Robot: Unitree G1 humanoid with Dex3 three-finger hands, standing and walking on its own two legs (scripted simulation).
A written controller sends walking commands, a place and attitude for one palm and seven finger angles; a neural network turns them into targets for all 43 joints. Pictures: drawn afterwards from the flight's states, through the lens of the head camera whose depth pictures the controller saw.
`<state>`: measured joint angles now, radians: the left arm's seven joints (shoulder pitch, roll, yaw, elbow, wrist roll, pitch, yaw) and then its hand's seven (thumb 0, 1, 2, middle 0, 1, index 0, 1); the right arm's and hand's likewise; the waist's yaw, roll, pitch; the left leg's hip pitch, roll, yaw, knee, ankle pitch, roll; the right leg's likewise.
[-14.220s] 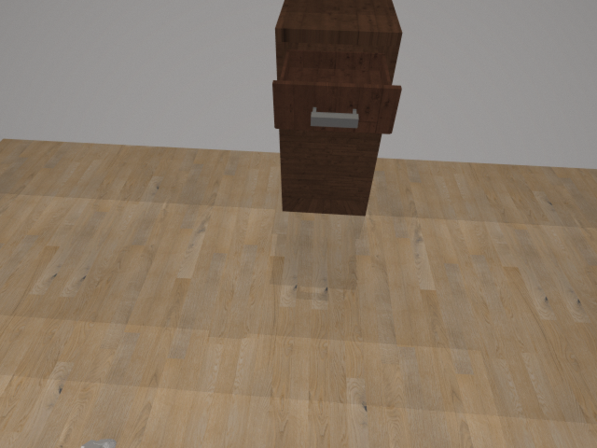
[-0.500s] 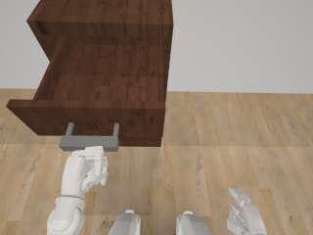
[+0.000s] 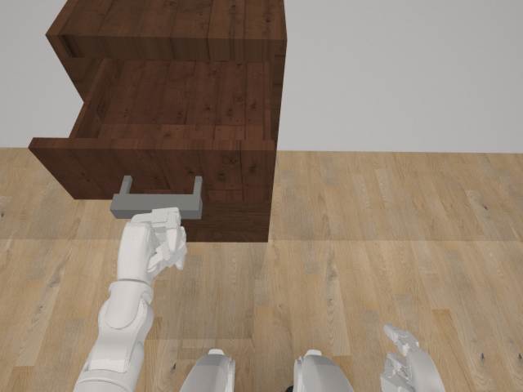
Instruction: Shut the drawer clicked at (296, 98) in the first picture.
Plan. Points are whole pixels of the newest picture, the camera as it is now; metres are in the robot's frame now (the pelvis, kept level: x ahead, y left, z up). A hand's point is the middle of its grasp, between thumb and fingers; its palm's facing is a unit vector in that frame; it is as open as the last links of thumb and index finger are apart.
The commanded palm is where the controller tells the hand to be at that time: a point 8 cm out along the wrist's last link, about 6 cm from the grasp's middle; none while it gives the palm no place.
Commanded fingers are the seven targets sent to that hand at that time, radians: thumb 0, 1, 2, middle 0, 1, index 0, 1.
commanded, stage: push the drawer shut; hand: left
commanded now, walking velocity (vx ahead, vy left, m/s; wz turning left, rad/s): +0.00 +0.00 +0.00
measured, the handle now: (160, 194) +0.40 +0.17 +0.04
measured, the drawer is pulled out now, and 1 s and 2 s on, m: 0.21 0.08 0.00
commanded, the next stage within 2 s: none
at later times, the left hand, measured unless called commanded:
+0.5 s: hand (186, 211) +0.38 +0.13 +0.03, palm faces +0.01 -1.00 -0.04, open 3.2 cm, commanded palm +0.37 +0.18 +0.04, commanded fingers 0.00 0.90 0.90 -1.40 -1.60 -1.40 -1.60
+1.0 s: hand (191, 175) +0.45 +0.13 +0.03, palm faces +0.03 -1.00 -0.04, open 3.3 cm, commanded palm +0.43 +0.19 +0.04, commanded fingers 0.00 0.90 0.90 -1.40 -1.60 -1.40 -1.60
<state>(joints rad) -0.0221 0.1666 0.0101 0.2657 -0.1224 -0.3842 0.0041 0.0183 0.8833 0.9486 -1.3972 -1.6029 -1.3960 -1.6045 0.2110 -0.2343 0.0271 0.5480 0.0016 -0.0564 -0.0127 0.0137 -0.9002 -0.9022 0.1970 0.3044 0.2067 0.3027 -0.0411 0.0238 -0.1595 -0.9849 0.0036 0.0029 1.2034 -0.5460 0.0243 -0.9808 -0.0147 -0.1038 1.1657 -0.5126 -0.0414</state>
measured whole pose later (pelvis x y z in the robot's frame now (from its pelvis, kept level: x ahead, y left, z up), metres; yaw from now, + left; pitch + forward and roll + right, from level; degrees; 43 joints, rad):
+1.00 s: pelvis -0.01 +0.00 +0.00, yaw -1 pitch +22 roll -1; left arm -0.60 0.26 0.23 0.89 -0.10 -0.49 -0.03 0.04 0.86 0.93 -1.40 -1.60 -1.40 -1.60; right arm 0.29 -0.25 0.01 0.64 -0.02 -0.01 0.00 0.01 -0.90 -0.90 0.20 0.30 0.21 0.30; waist -0.12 0.02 -0.15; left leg -1.06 0.02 0.03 1.20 -0.52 0.03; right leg -1.07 0.00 -0.08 1.16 -0.48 -0.04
